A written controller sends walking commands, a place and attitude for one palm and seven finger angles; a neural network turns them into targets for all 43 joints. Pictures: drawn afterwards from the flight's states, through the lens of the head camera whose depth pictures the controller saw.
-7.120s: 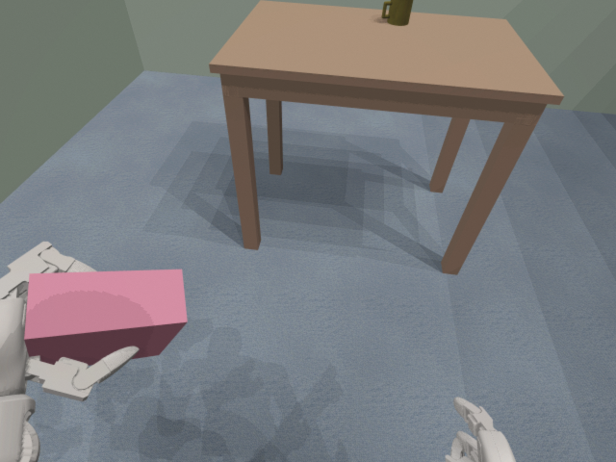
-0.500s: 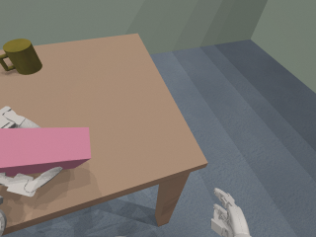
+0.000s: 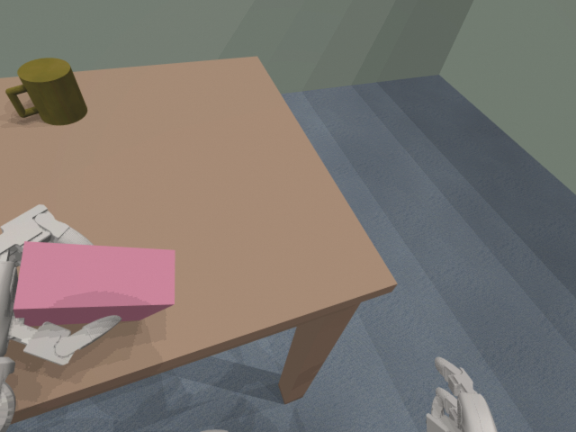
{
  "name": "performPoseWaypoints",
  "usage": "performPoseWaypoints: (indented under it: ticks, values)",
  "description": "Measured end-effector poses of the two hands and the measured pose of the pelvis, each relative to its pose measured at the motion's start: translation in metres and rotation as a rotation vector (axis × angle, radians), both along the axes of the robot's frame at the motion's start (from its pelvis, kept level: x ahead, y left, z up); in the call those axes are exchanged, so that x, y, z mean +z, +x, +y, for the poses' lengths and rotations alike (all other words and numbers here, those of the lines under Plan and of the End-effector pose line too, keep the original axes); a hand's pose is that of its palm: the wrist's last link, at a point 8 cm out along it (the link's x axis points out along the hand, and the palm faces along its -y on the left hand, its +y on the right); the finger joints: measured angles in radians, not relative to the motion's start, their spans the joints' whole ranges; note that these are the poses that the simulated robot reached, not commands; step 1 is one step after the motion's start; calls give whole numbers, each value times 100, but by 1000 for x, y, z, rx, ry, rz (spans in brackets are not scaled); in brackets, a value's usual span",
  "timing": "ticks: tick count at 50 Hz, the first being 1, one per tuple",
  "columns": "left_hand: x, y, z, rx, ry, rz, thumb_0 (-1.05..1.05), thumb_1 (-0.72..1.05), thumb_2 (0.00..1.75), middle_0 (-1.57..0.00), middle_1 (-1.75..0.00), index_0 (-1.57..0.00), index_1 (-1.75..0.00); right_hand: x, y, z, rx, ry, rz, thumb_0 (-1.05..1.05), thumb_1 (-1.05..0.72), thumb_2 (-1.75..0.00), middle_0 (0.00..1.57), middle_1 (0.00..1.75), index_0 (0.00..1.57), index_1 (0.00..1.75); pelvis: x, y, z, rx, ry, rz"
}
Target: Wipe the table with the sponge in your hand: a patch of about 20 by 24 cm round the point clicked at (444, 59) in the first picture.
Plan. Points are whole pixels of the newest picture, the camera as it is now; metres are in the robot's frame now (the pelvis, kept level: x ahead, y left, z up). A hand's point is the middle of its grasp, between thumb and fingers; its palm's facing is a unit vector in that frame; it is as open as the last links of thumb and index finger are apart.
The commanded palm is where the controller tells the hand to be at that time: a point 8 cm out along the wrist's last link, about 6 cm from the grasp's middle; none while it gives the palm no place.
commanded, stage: come to a stop and stand still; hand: left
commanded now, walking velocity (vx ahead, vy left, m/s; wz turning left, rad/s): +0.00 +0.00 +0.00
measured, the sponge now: (115, 289) +0.23 +0.21 +0.12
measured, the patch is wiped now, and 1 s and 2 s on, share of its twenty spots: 0.00 0.00 0.00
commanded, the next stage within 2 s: look again from close up in 0.24 s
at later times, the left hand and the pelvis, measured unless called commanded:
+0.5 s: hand (50, 263) +0.24 +0.26 +0.16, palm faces +0.39 -0.83 -0.39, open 9.7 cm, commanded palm +0.17 +0.29 +0.18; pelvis +0.02 +0.01 +0.00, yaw +1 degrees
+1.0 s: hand (74, 270) +0.23 +0.24 +0.16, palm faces +0.39 -0.84 -0.39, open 9.7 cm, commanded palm +0.17 +0.26 +0.18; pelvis +0.01 -0.02 +0.00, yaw +1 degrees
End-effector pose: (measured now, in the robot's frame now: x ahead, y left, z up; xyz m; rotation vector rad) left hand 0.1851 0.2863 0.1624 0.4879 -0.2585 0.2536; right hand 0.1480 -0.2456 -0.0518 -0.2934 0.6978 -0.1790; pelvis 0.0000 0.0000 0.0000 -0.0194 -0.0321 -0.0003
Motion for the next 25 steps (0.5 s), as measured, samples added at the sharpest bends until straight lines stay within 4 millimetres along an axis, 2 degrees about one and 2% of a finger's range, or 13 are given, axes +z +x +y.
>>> performPoseWaypoints:
  ticks: [5,9,13,18,25]
  values:
    - [12,-10,24,108,19,-81,0,-45,99,-78,-134,-78,-134,-12,5,28,77,49,36,1,-90,-90,20,30,20,29,-1,1,4,18,-11,-5]
    - [14,-13,24,135,-23,-114,0,-45,99,-78,-134,-78,-134,-16,17,50,134,88,34,1,-90,-90,20,30,20,30,0,5,8,18,-15,-2]
    - [7,-5,20,123,-60,-92,0,-45,99,-78,-134,-78,-134,-14,34,63,166,113,11,1,-90,-90,20,30,20,30,1,8,10,17,-13,0]
    - [3,8,17,99,-59,-48,0,-45,99,-78,-134,-78,-134,-7,52,66,168,119,-29,1,-90,-90,21,30,20,30,2,12,9,15,-11,3]
    - [9,12,15,84,-23,-40,0,-45,99,-78,-134,-78,-134,1,64,50,140,83,-39,1,-90,-90,20,30,20,30,3,19,6,15,-8,11]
